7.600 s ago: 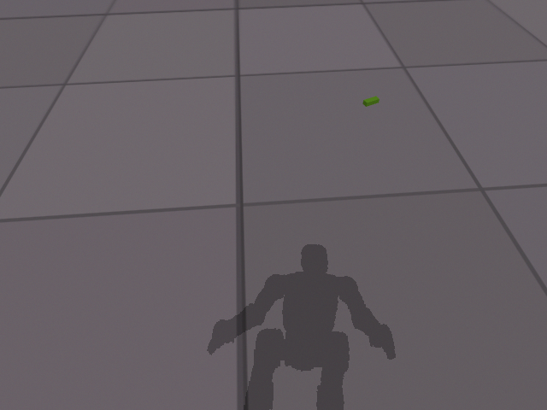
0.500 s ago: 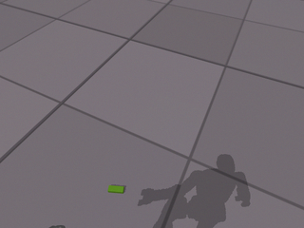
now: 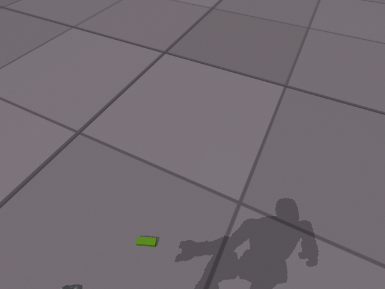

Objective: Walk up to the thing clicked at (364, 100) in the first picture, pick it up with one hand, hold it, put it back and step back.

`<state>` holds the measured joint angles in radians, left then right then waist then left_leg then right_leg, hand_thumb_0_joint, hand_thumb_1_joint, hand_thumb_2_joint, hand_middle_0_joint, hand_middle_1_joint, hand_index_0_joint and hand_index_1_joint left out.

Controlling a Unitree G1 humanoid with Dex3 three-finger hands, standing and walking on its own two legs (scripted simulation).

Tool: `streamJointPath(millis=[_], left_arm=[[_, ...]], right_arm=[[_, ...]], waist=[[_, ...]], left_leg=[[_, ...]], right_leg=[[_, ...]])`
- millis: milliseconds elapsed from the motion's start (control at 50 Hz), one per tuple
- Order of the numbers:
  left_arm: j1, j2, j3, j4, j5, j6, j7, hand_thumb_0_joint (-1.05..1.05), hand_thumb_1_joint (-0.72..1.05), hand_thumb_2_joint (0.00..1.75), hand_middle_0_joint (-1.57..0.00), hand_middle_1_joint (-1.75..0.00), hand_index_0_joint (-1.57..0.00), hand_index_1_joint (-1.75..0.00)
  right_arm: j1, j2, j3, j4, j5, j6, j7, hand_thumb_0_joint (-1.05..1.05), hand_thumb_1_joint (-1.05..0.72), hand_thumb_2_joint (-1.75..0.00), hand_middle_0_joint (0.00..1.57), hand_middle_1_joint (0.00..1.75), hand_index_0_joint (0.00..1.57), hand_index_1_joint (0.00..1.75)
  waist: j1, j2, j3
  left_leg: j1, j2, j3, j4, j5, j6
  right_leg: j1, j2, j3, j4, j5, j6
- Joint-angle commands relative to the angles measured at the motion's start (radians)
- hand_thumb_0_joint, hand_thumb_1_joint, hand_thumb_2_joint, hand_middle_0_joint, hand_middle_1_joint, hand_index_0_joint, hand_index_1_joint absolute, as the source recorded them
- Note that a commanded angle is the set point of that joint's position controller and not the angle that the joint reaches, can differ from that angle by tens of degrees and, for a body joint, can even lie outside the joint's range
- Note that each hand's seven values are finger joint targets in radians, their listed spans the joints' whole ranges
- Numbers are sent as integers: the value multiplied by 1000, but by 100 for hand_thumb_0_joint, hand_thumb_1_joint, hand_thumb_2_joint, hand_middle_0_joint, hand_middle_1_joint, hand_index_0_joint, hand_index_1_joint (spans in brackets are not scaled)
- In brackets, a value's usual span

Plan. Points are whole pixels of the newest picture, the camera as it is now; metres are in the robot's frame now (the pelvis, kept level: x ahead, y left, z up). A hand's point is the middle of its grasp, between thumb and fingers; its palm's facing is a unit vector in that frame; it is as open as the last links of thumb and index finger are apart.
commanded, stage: stand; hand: left
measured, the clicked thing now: (146, 241) +0.43 +0.26 -0.77
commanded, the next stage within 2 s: none
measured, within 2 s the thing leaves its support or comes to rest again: neither
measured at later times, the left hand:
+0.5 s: hand out of the picture +0.07 +0.24 -0.16, palm faces -0.04 -0.94 -0.34, open 7.4 cm
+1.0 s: hand out of the picture +0.07 +0.23 -0.16, palm faces -0.05 -0.94 -0.33, open 7.4 cm
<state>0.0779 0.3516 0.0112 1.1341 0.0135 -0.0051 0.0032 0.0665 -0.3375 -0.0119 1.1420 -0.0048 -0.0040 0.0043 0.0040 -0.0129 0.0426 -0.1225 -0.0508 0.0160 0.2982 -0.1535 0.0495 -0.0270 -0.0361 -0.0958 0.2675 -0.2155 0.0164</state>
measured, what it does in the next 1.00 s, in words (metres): stands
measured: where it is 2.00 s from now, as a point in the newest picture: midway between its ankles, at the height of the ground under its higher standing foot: outside the picture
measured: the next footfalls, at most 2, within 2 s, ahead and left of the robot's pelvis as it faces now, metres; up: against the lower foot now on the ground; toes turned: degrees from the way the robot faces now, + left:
none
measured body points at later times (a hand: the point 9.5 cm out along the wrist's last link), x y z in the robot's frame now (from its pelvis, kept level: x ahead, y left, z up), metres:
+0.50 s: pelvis +0.01 -0.01 +0.00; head +0.02 +0.00 +0.45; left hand +0.08 +0.29 -0.14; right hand +0.09 -0.31 -0.13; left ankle +0.01 +0.08 -0.75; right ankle -0.04 -0.12 -0.75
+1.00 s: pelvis +0.00 -0.01 +0.00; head +0.00 -0.01 +0.45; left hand +0.08 +0.28 -0.14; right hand +0.07 -0.32 -0.13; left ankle +0.01 +0.08 -0.75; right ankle -0.04 -0.12 -0.75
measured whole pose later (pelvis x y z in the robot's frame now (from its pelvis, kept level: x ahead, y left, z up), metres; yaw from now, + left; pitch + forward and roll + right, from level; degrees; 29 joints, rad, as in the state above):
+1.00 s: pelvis +0.00 -0.01 +0.00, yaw -1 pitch -2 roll +0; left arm 0.13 0.35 -0.01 1.12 0.01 -0.01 0.00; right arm 0.10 -0.35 0.01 1.14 0.00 -0.02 0.00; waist 0.00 -0.01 0.03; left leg -0.10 -0.02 0.03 0.30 -0.16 0.03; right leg -0.01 -0.01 -0.08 0.25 -0.21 -0.01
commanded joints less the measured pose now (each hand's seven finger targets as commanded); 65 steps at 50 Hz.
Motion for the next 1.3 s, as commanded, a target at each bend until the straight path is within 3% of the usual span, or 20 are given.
streamJointPath(millis=[0,80,160,240,340,420,560,660,1020,1220,1280], left_arm=[[-16,198,32,-51,5,-20,13,0,90,90,-20,-30,-20,-30],[-5,200,29,-59,4,-25,15,0,90,90,-20,-30,-20,-30],[7,203,26,-65,3,-30,14,0,90,90,-20,-30,-20,-30],[11,202,26,-63,2,-27,13,0,90,90,-20,-30,-20,-30],[23,205,26,-67,2,-27,14,0,90,90,-20,-30,-20,-30],[26,204,23,-70,-1,-28,16,0,90,90,-20,-30,-20,-30],[22,205,23,-68,-1,-26,15,0,90,90,-20,-30,-20,-30],[27,206,20,-76,0,-29,15,0,90,90,-20,-30,-20,-30],[21,207,24,-68,2,-26,11,0,90,90,-20,-30,-20,-30],[26,205,23,-60,0,-26,9,0,90,90,-20,-30,-20,-30],[28,202,20,-63,0,-28,9,0,90,90,-20,-30,-20,-30]], right_arm=[[-40,-218,-31,-56,-6,-25,-18,0,-90,-90,20,30,20,30],[-49,-218,-33,-61,-9,-31,-18,0,-90,-90,20,30,20,30],[-29,-220,-30,-59,-7,-33,-17,0,-90,-90,20,30,20,30],[-28,-216,-24,-57,-4,-33,-17,0,-90,-90,20,30,20,30],[-19,-219,-22,-58,-4,-34,-21,0,-90,-90,20,30,20,30],[-10,-220,-22,-56,-4,-33,-21,0,-90,-90,20,30,20,30],[-17,-215,-18,-58,-4,-31,-20,0,-90,-90,20,30,20,30],[-18,-225,-21,-62,-4,-31,-18,0,-90,-90,20,30,20,30],[-18,-227,-18,-61,-3,-30,-20,0,-90,-90,20,30,20,30],[-11,-219,-12,-54,-4,-31,-19,0,-90,-90,20,30,20,30],[-6,-225,-13,-56,-4,-32,-19,0,-90,-90,20,30,20,30]], waist=[[0,13,-92],[1,6,-77],[-4,13,-90],[-5,25,-70],[0,12,-102],[-5,-1,-97],[-3,0,-67],[0,0,-89],[2,18,-57],[5,17,-40],[2,14,-68]], left_leg=[[45,182,-158,-53,167,-24],[61,188,-151,-34,251,-20],[67,187,-143,-26,272,-20],[49,181,-143,-41,226,-29],[78,189,-136,-21,321,-24],[79,188,-130,-8,332,-19],[50,186,-133,-26,278,-24],[70,189,-125,-5,294,-15],[49,191,-130,-37,188,-19],[35,189,-136,-46,169,-24],[51,192,-129,-28,207,-18]], right_leg=[[-11,-125,114,-48,81,-28],[-31,-130,116,-50,120,-25],[-8,-132,116,-48,169,-25],[-17,-128,119,-44,129,-29],[0,-129,116,-30,197,-27],[1,-131,115,-27,243,-26],[-1,-130,121,-36,190,-29],[3,-134,123,-40,250,-28],[-13,-127,136,-57,146,-36],[-31,-122,139,-61,121,-35],[-19,-126,142,-57,168,-35]])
